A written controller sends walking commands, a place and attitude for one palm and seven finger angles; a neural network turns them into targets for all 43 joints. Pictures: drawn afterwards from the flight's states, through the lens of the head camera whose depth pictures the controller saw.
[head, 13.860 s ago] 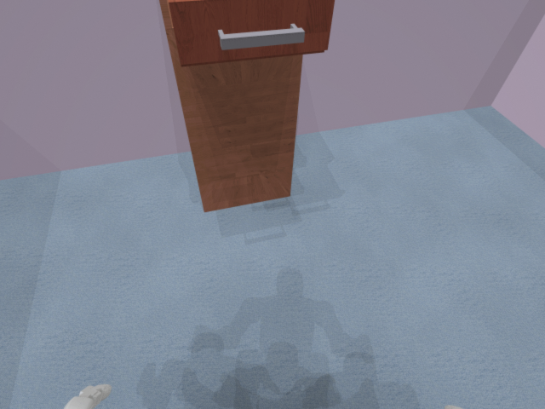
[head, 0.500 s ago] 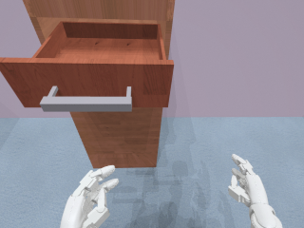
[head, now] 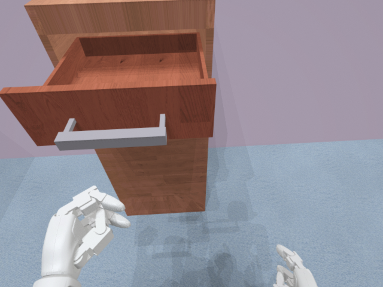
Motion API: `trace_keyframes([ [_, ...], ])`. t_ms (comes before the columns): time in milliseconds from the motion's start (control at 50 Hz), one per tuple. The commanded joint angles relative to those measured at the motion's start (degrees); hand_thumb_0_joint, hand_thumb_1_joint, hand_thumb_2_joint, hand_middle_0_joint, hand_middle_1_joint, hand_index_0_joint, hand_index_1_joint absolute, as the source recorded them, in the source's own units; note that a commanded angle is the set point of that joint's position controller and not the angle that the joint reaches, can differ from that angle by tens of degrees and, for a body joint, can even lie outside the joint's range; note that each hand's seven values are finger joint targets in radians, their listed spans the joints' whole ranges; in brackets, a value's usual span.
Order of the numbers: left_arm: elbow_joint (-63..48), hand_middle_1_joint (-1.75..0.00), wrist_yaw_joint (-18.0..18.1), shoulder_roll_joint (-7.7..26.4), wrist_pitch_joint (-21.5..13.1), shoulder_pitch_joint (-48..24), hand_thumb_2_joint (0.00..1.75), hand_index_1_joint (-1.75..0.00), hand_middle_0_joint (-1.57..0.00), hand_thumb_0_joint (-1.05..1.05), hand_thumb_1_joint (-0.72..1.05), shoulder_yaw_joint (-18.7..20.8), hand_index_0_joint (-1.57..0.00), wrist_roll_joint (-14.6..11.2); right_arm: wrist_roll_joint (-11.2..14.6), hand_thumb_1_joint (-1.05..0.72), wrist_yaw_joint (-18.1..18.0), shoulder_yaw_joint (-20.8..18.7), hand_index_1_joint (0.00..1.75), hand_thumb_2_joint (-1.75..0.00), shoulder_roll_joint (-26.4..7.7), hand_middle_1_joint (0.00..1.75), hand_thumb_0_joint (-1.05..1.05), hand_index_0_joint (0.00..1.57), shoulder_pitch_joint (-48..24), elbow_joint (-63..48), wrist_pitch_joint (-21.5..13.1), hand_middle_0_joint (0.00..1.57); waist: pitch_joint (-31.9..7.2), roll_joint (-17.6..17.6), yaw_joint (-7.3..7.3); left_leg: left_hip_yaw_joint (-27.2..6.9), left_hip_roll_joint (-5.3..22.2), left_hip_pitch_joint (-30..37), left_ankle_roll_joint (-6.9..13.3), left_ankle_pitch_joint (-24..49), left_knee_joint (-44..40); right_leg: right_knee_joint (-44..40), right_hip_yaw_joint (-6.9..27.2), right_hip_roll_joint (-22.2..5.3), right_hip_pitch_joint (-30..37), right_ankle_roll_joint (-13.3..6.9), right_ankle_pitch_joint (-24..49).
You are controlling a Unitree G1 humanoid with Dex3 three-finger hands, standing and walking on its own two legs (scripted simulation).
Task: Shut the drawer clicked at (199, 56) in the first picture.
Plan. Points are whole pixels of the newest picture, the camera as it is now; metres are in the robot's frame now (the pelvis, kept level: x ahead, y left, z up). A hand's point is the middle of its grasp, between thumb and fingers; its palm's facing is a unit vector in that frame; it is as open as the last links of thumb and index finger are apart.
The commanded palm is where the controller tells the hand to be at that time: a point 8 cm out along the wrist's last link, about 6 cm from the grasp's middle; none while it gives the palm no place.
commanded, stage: raise the hand and make a fist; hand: left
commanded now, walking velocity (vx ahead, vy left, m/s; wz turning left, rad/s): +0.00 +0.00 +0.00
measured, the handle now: (115, 129) +0.36 +0.18 +0.17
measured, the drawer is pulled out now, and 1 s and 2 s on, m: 0.25 0.25 0.25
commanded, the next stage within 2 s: bring the fist close to the handle in 0.98 s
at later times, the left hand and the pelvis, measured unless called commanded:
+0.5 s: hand (88, 194) +0.17 +0.12 +0.26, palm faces +0.03 -1.00 -0.09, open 3.2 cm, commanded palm +0.14 +0.17 +0.26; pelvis +0.00 +0.01 +0.02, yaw +3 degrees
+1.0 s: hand (93, 178) +0.19 +0.12 +0.27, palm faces +0.04 -0.99 -0.10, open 3.3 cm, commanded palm +0.14 +0.16 +0.27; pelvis -0.03 +0.00 +0.02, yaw +2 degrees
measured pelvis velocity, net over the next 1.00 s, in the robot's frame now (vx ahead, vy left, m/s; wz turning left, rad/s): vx -0.03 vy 0.00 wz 0.03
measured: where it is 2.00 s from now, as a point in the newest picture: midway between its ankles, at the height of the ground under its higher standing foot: outside the picture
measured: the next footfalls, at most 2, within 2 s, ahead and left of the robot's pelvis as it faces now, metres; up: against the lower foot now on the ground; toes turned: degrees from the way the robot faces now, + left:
none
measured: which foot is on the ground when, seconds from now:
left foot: down 0.00-1.00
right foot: down 0.00-1.00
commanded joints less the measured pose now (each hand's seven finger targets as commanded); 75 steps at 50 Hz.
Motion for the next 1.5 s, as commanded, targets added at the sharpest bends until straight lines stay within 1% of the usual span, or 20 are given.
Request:
trace_keyframes([
  [0, -24.1, -1.32, -1.4, -1.6, -10.7, -2.4, 0.90, -1.32, -1.14, 0.00, 0.90, -4.9, -1.14, -0.3, 0.2, -0.90, 1.4, -2.4, 0.30, -0.90, -6.3, 0.30, 0.00, 0.20, -8.7, -9.9, -9.3, 0.20, -7.8, 2.9, 0.46, -5.6, 2.1, 3.3, -1.0, 20.8, -5.4, -5.3, 1.2, -2.0, 4.4, 2.1, 14.9],
  [40, -21.1, -1.36, -3.8, -1.2, -9.1, -4.2, 0.90, -1.36, -1.18, 0.00, 0.90, -7.4, -1.18, 1.0, 0.2, -0.90, 1.1, -2.8, 0.30, -0.90, -7.4, 0.30, 0.00, 0.20, -8.8, -9.6, -10.3, 0.20, -3.4, -2.7, -0.99, -6.5, 1.9, 2.0, -0.1, 16.0, -5.5, -8.2, 2.6, -2.7, 3.3, 2.6, 11.0],
  [120, -15.6, -1.45, -5.3, 5.6, 0.3, -0.7, 0.90, -1.45, -1.26, 0.00, 0.90, -1.5, -1.26, 3.5, 0.7, -0.90, -0.4, -3.0, 0.30, -0.90, -7.5, 0.30, 0.00, 0.20, -11.6, -9.6, -8.1, 0.20, 2.9, -7.1, 1.71, -5.7, 0.9, 0.1, 0.2, 10.0, -8.1, -14.9, 6.4, -3.9, 5.9, 2.3, 1.8],
  [180, -19.5, -1.51, -4.0, 6.8, 5.6, -8.7, 0.90, -1.51, -1.32, 0.00, 0.90, 2.6, -1.32, 2.6, 0.8, -0.90, -1.0, -1.7, 0.30, -0.90, -6.7, 0.30, 0.00, 0.20, -14.4, -11.3, -5.9, 0.20, 1.6, -5.1, 3.00, -4.9, 0.5, 2.7, 0.2, 11.4, -10.5, -15.4, 5.6, -3.9, 8.6, 2.2, 3.3],
  [240, -23.7, -1.58, -2.9, 7.1, 7.5, -16.2, 0.90, -1.58, -1.38, 0.00, 0.90, 7.0, -1.38, -1.1, 1.2, -0.90, -1.2, -1.0, 0.30, -0.90, -5.8, 0.30, 0.00, 0.20, -16.4, -10.6, -6.2, 0.20, -4.4, -5.6, 3.78, -5.1, 0.8, 7.0, 0.1, 15.9, -11.1, -14.4, 3.5, -3.2, 11.7, 2.6, 9.5],
  [300, -28.0, -1.60, -3.8, 5.1, 7.9, -23.4, 0.90, -1.60, -1.40, 0.00, 0.90, 6.2, -1.40, -4.4, 1.8, -0.90, -0.5, -0.3, 0.30, -0.90, -5.8, 0.30, 0.00, 0.20, -17.3, -8.8, -8.0, 0.20, -7.1, 1.8, 3.15, -5.9, 1.0, 11.2, -0.6, 21.0, -11.6, -12.6, 1.4, -2.7, 12.6, 2.3, 17.3],
  [340, -26.8, -1.60, -5.4, 4.0, 9.5, -25.5, 0.90, -1.60, -1.40, 0.00, 0.90, 3.6, -1.40, -4.9, 2.1, -0.90, -0.2, -0.1, 0.30, -0.90, -6.3, 0.30, 0.00, 0.20, -17.7, -7.3, -9.1, 0.20, -5.8, 2.5, 2.57, -6.3, 1.2, 12.4, -0.7, 22.8, -12.0, -13.1, 1.1, -2.7, 12.4, 2.3, 19.9],
  [440, -22.2, -1.60, -8.4, 6.0, 18.1, -28.6, 0.90, -1.60, -1.40, 0.00, 0.90, 3.0, -1.40, -2.0, 2.1, -0.90, 0.5, 0.3, 0.30, -0.90, -6.6, 0.30, 0.00, 0.20, -20.2, -5.9, -6.5, 0.20, 0.5, -2.0, 3.41, -6.8, 1.0, 10.6, -0.6, 21.2, -15.1, -14.7, 1.7, -2.5, 12.6, 2.1, 18.6],
  [520, -19.6, -1.60, -7.8, 10.7, 21.4, -35.1, 0.90, -1.60, -1.40, 0.00, 0.90, 9.9, -1.40, -2.2, 1.6, -0.90, 0.4, 0.9, 0.30, -0.90, -6.5, 0.30, 0.00, 0.20, -23.7, -6.0, -2.3, 0.20, 1.8, -5.7, 4.35, -6.5, 0.5, 9.6, -0.4, 17.2, -16.9, -16.6, 2.3, -2.0, 12.7, 2.2, 12.3],
  [660, -17.7, -1.60, -8.2, 7.2, 25.8, -44.8, 0.90, -1.60, -1.40, 0.00, 0.90, 8.9, -1.40, -5.5, 2.3, -0.90, 0.4, 1.3, 0.30, -0.90, -6.9, 0.30, 0.00, 0.20, -26.1, -5.8, -0.1, 0.20, -4.4, -1.1, 4.00, -6.1, 0.3, 13.8, -0.5, 16.1, -17.8, -17.9, 2.6, -2.4, 15.1, 2.4, 9.9],
  [720, -18.9, -1.60, -8.3, 6.8, 27.8, -46.1, 0.90, -1.60, -1.40, 0.00, 0.90, 7.6, -1.40, -6.4, 3.0, -0.90, 0.5, 1.1, 0.30, -0.90, -7.2, 0.30, 0.00, 0.20, -26.9, -5.9, -0.8, 0.20, -6.1, -2.5, 4.23, -6.6, 0.3, 13.8, -0.4, 15.7, -17.3, -18.1, 3.4, -2.6, 15.9, 2.5, 9.1],
  [780, -20.7, -1.60, -6.9, 6.6, 30.0, -48.1, 0.90, -1.60, -1.40, 0.00, 0.90, 7.2, -1.40, -5.8, 2.9, -0.90, 0.7, 1.1, 0.30, -0.90, -6.8, 0.30, 0.00, 0.20, -27.6, -5.6, -1.3, 0.20, -5.5, 1.3, 4.46, -6.5, 0.0, 13.8, -0.4, 15.1, -17.7, -18.6, 3.5, -2.9, 15.3, 2.2, 8.1],
  [860, -19.6, -1.60, -4.0, 7.8, 32.3, -47.0, 0.90, -1.60, -1.40, 0.00, 0.90, 9.2, -1.40, -4.5, 2.5, -0.90, 1.1, 1.1, 0.30, -0.90, -7.0, 0.30, 0.00, 0.20, -28.0, -4.9, -0.6, 0.20, -3.4, -1.1, 4.97, -6.6, 0.1, 12.2, -0.6, 16.7, -18.0, -18.2, 3.2, -2.7, 14.9, 1.8, 8.7],
  [920, -17.3, -1.60, -3.2, 8.4, 33.4, -45.8, 0.90, -1.60, -1.40, 0.00, 0.90, 11.1, -1.40, -5.3, 2.4, -0.90, 1.2, 0.9, 0.30, -0.90, -7.4, 0.30, 0.00, 0.20, -28.5, -4.7, 0.1, 0.20, -2.0, -6.3, 5.10, -6.5, 0.3, 11.1, -0.4, 16.0, -17.5, -19.7, 3.6, -2.8, 14.1, 2.3, 6.6],
  [1060, -19.2, -1.60, -3.9, 5.6, 34.9, -51.0, 0.90, -1.60, -1.40, 0.00, 0.90, 7.2, -1.40, -5.8, 2.8, -0.90, 1.0, 0.8, 0.30, -0.90, -7.7, 0.30, 0.00, 0.20, -28.9, -5.0, -0.4, 0.20, -3.9, -0.5, 4.04, -6.2, -0.4, 13.6, -0.1, 13.3, -16.8, -20.3, 4.6, -3.3, 13.3, 2.4, 3.8],
  [1120, -14.5, -1.60, -3.7, 5.6, 34.6, -50.5, 0.90, -1.60, -1.40, 0.00, 0.90, 7.0, -1.40, -5.4, 2.7, -0.90, 0.7, 0.7, 0.30, -0.90, -7.8, 0.30, 0.00, 0.20, -28.3, -4.4, -0.4, 0.20, -0.9, -4.1, 3.46, -6.3, -0.4, 12.1, -0.1, 10.8, -16.6, -22.0, 5.2, -3.3, 11.6, 2.7, 0.3],
  [1200, -11.3, -1.60, -2.4, 5.0, 34.2, -53.0, 0.90, -1.60, -1.40, 0.00, 0.90, 6.9, -1.40, -4.6, 2.2, -0.90, 0.3, 0.9, 0.30, -0.90, -7.2, 0.30, 0.00, 0.20, -29.0, -4.3, 0.2, 0.20, -0.3, -3.7, 3.13, -6.0, -0.9, 11.3, -0.1, 8.7, -16.5, -22.8, 5.9, -3.8, 11.5, 2.8, -3.3],
  [1220, -11.0, -1.60, -1.8, 7.2, 33.5, -51.8, 0.90, -1.60, -1.40, 0.00, 0.90, 9.2, -1.40, -4.5, 2.2, -0.90, 0.2, 0.6, 0.30, -0.90, -7.5, 0.30, 0.00, 0.20, -28.5, -4.0, 0.2, 0.20, -1.4, -6.3, 3.69, -6.0, -0.6, 11.0, -0.1, 9.6, -16.3, -22.9, 6.2, -3.8, 12.4, 2.9, -2.8],
  [1300, -12.9, -1.60, -1.4, 4.9, 30.5, -52.2, 0.90, -1.60, -1.40, 0.00, 0.90, 6.7, -1.40, -3.7, 1.8, -0.90, 0.5, 0.6, 0.30, -0.90, -6.9, 0.30, 0.00, 0.20, -27.4, -4.9, 0.7, 0.20, -5.5, -2.0, 3.14, -5.5, -0.3, 13.7, -0.2, 14.3, -16.2, -20.8, 5.2, -3.6, 14.6, 2.5, 3.9],
  [1480, -8.7, -1.60, -2.2, 4.1, 25.6, -47.3, 0.90, -1.60, -1.40, 0.00, 0.90, 5.2, -1.40, -2.2, 1.6, -0.90, 0.1, 0.6, 0.30, -0.90, -6.7, 0.30, 0.00, 0.20, -24.5, -5.1, 1.2, 0.20, -2.1, -2.6, 2.41, -5.5, 0.4, 13.1, -0.5, 16.2, -17.7, -20.2, 4.2, -2.8, 14.7, 2.3, 9.0],
])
